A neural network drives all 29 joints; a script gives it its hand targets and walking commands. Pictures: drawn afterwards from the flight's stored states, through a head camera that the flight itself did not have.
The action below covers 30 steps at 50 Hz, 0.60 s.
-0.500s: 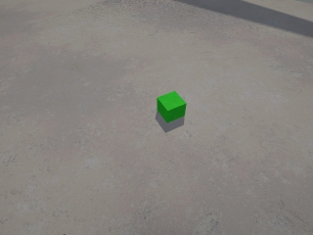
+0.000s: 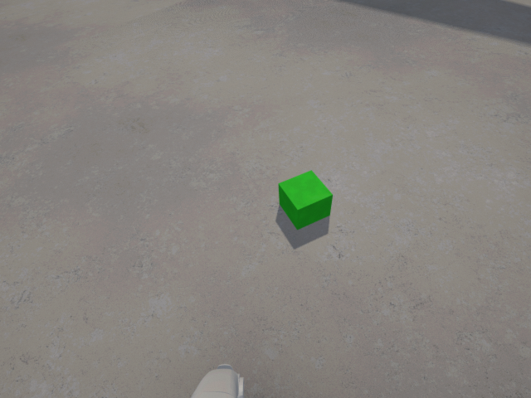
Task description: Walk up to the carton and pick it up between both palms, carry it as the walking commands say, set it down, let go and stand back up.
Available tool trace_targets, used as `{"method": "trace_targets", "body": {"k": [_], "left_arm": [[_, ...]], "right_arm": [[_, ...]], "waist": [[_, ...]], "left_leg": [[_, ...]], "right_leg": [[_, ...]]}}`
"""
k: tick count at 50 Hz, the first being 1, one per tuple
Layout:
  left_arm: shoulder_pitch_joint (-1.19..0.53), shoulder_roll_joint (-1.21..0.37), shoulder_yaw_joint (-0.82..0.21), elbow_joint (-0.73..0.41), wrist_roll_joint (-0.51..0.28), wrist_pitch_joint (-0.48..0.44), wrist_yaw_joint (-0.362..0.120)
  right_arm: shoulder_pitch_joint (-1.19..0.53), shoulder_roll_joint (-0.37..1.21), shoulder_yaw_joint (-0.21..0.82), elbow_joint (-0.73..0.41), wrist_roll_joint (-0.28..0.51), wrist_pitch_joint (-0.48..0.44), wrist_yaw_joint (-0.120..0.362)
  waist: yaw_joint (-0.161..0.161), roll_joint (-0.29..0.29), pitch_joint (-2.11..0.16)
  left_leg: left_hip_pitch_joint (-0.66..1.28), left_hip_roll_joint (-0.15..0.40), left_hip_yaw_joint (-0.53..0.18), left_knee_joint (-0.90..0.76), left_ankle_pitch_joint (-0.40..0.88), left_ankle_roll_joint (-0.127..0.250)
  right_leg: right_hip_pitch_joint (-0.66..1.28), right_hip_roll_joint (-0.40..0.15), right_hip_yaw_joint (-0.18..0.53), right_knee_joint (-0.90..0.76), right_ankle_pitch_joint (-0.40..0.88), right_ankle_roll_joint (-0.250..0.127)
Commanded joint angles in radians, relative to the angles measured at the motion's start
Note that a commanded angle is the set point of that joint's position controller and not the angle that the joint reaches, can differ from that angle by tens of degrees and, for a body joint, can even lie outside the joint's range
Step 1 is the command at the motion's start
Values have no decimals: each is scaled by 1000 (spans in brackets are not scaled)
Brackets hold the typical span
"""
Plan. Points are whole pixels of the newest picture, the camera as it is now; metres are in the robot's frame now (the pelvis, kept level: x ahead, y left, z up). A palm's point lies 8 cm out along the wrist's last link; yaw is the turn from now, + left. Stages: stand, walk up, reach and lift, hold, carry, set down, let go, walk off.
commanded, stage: walk up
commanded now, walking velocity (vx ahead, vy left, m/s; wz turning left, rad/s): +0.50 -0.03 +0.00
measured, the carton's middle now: (304, 199) +1.07 -0.04 -0.71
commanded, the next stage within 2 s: none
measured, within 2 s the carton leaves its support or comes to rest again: neither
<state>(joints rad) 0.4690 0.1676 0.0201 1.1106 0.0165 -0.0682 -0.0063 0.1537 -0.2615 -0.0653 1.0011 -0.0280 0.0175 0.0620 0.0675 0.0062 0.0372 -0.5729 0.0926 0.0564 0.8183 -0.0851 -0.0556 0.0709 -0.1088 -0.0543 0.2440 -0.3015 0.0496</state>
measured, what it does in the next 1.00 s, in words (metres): walks ahead: left foot, then right foot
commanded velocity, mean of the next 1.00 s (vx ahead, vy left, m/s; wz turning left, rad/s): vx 0.42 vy -0.08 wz -0.01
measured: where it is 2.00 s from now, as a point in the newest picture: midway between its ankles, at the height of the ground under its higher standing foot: (304, 313)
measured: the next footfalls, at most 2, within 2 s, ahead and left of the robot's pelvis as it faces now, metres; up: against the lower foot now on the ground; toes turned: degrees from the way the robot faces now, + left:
left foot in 0.12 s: +0.22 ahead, +0.16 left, +0.00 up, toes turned +9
right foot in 0.66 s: +0.52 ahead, -0.15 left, +0.00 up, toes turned -9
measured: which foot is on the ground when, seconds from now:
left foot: up 0.00-0.10, down 0.12-0.66, up 0.68-1.00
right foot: down 0.00-0.12, up 0.14-0.64, down 0.66-1.00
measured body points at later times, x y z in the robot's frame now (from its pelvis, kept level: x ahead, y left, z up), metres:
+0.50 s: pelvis +0.25 +0.03 +0.00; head +0.28 +0.06 +0.45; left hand +0.34 +0.27 -0.16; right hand +0.19 -0.21 -0.13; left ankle +0.18 +0.15 -0.75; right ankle +0.39 -0.16 -0.67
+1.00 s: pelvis +0.47 -0.04 +0.00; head +0.49 -0.07 +0.45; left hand +0.48 +0.19 -0.14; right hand +0.52 -0.29 -0.16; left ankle +0.51 +0.12 -0.66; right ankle +0.48 -0.14 -0.75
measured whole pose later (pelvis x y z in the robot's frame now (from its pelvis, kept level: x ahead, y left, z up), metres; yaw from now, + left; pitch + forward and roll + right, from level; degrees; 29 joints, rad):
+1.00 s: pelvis +0.47 -0.04 +0.00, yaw -1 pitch -1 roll +3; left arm 0.29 0.14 0.04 1.06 0.03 -0.06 0.00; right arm 0.21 -0.22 -0.07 1.03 -0.03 0.03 0.01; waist 0.03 0.02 0.05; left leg -0.52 0.08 0.07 1.02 -0.22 -0.04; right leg -0.18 -0.09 -0.12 0.40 -0.19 -0.01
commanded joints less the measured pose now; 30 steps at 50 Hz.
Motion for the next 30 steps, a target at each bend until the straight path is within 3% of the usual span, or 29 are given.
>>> {"method": "trace_targets", "body": {"k": [1, 2, 3, 4, 5, 6, 7, 8, 9, 10, 11, 12, 13, 14, 15, 16, 17, 18, 19, 20, 21, 22, 23, 24, 25, 26, 28, 29, 30], "left_arm": [[26, 178, 27, -17, -3, -1, 15], [32, 191, 15, -6, -2, 4, 13], [44, 217, 27, -11, -16, -1, 17], [16, 201, 29, -7, -19, -6, 15], [66, 163, 26, -36, -31, -8, 19], [67, 114, 29, -75, -18, -3, 11], [17, 160, 61, -63, -17, -1, 8], [7, 159, 55, -52, -23, 2, 2], [-22, 114, 32, -22, -10, 2, 2], [10, 86, 26, -33, 1, 8, -4], [-7, 66, 22, -22, 16, 23, -12], [-57, 73, 29, -35, 18, 44, -19], [-45, 73, 30, -49, 24, 57, -24], [-59, 63, 34, -65, 23, 64, -25], [-83, 77, 30, -67, 21, 73, -37], [-143, 87, 32, -83, 24, 81, -43], [-145, 83, 34, -97, 20, 82, -44], [-194, 78, 27, -118, 17, 81, -48], [-241, 93, 31, -122, 17, 80, -57], [-285, 81, 28, -154, 20, 76, -54], [-346, 88, 21, -160, 14, 70, -65], [-351, 99, 26, -171, 11, 72, -75], [-373, 111, 34, -175, 9, 71, -74], [-425, 109, 28, -194, 11, 71, -79], [-423, 100, 25, -183, 5, 65, -70], [-432, 86, 15, -190, 9, 62, -78], [-491, 97, 14, -194, 10, 44, -71], [-465, 100, 25, -197, 13, 40, -60], [-420, 122, 27, -183, 18, 29, -61]], "right_arm": [[-137, -5, 3, -101, 3, -49, -6], [-146, -20, 7, -109, 2, -49, -7], [-63, -40, 4, -87, 3, -63, -14], [131, -85, -14, -22, -1, -78, -31], [309, -182, -35, 25, -15, -90, -50], [457, -339, -72, 42, -18, -85, -69], [474, -360, -81, 53, -3, -75, -80], [386, -279, -61, 48, 14, -76, -77], [275, -162, -19, 32, 8, -89, -70], [186, -106, -11, 12, 7, -95, -72], [146, -74, -7, 0, 8, -92, -66], [139, -63, -5, -9, 3, -92, -64], [128, -45, 8, -13, 7, -96, -67], [204, -53, -2, 13, 12, -101, -65], [178, -67, -5, 6, 10, -101, -63], [186, -97, -9, 2, 9, -101, -61], [248, -78, -8, 17, 11, -110, -65], [261, -94, -15, 7, 4, -111, -66], [277, -81, -14, 25, 10, -119, -68], [304, -76, -12, 26, 2, -116, -75], [296, -78, -7, 32, 4, -115, -69], [255, -96, -15, 4, 5, -109, -70], [252, -104, -18, 16, 1, -110, -78], [291, -107, -17, 21, -4, -107, -74], [320, -102, -14, 32, -5, -103, -74], [321, -105, -18, 37, -5, -104, -73], [356, -116, -17, 42, -4, -98, -79], [366, -116, -21, 54, -8, -97, -85], [349, -162, -29, 51, -13, -92, -79]], "waist": [[-17, -240, 88], [-17, -187, 107], [-58, -131, 60], [-136, 7, -73], [-191, 222, -246], [-205, 337, -376], [-191, 99, -358], [-154, 33, -299], [-107, 51, -167], [-76, 142, -130], [-53, 206, -73], [-55, 149, 10], [-40, 171, 16], [-52, 129, 58], [-41, 157, 86], [-61, 177, 100], [-69, 146, 122], [-81, 142, 141], [-81, 146, 146], [-100, 88, 108], [-105, 165, 131], [-92, 175, 81], [-98, 125, 100], [-121, 146, 115], [-129, 152, 140], [-132, 214, 128], [-139, 172, 112], [-127, 148, 83], [-93, 126, 7]], "left_leg": [[138, -29, 119, -180, -76, -4], [167, -31, 120, -200, -121, 4], [251, -67, 154, -265, -70, 27], [505, -60, 120, -330, -74, 48], [800, 169, -169, -400, -92, 117], [957, 497, -680, -491, -61, 130], [928, 506, -745, -513, 98, 172], [836, 412, -557, -474, 160, 151], [657, 313, -399, -456, 270, 98], [526, 253, -302, -503, 151, 101], [413, 212, -199, -531, -6, 65], [335, 203, -188, -602, -104, 79], [347, 216, -153, -612, -62, 89], [357, 245, -132, -615, -4, 93], [301, 210, -85, -627, -78, 80], [300, 208, -81, -669, -152, 87], [324, 227, -90, -657, -93, 74], [335, 255, -85, -693, -149, 112], [392, 242, -86, -684, -92, 107], [454, 248, -73, -687, -72, 132], [442, 209, -9, -670, 69, 108], [429, 205, 17, -669, -15, 105], [405, 238, -24, -709, -99, 118], [429, 227, -21, -701, -109, 117], [462, 214, -14, -682, -23, 114], [505, 206, 18, -646, 80, 120], [588, 210, 38, -594, 266, 114], [595, 241, 10, -557, 314, 122], [547, 223, 43, -434, 400, 113]], "right_leg": [[-193, -130, 16, -70, 216, -147], [-206, -122, 2, -16, 274, -150], [-190, -101, -6, 85, 426, -145], [-223, -75, -24, 343, 487, -116], [-443, -1, -54, 681, 179, -71], [-644, 112, 50, 940, -332, -57], [-710, 84, 161, 1052, -195, -58], [-701, 34, 202, 1055, -77, -70], [-665, -1, 187, 1026, -3, -70], [-621, -7, 170, 987, 11, -59], [-581, -31, 140, 946, 33, -47], [-588, -20, 108, 966, 75, -48], [-603, -13, 86, 956, 112, -45], [-639, -25, 75, 920, 132, -34], [-623, -41, 73, 896, 156, -29], [-635, -24, 46, 881, 191, -19], [-671, -40, 68, 825, 234, -12], [-717, -34, 39, 792, 241, 4], [-765, -33, 52, 771, 274, 9], [-748, -29, 43, 692, 269, 9], [-743, -13, 12, 612, 273, 8], [-665, -30, 22, 552, 293, 8], [-625, -21, 10, 510, 282, -1], [-634, -17, -10, 470, 282, 7], [-635, -2, -23, 410, 281, -1], [-642, 2, -45, 365, 250, -3], [-641, 17, -56, 298, 236, -27], [-595, 21, -56, 287, 176, -34], [-447, 32, -103, 247, 127, -42]]}}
